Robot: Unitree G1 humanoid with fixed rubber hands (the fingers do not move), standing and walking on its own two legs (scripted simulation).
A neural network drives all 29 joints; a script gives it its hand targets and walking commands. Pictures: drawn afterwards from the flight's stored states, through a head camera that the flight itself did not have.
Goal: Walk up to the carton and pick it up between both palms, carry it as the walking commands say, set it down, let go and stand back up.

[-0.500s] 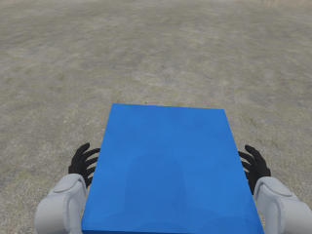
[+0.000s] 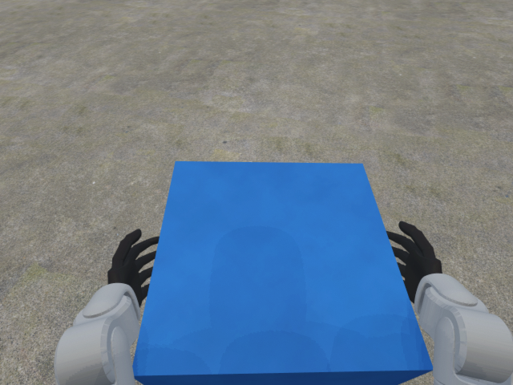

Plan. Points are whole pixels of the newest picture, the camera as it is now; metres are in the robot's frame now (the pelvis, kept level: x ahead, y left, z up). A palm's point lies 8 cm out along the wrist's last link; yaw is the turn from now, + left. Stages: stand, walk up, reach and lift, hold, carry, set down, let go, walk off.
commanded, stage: carry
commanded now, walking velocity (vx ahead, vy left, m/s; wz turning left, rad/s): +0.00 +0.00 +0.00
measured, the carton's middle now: (269, 283) +0.26 +0.01 +0.02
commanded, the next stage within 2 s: hold in 1.72 s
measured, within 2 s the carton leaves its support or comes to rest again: neither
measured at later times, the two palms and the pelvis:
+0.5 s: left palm (107, 302) +0.20 +0.22 +0.10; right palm (409, 293) +0.20 -0.17 +0.10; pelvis -0.02 +0.02 +0.00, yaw +0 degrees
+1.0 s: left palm (117, 280) +0.23 +0.22 +0.10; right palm (404, 275) +0.23 -0.17 +0.09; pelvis +0.00 +0.02 +0.00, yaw +0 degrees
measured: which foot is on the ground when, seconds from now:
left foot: down 0.00-1.00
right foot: down 0.00-1.00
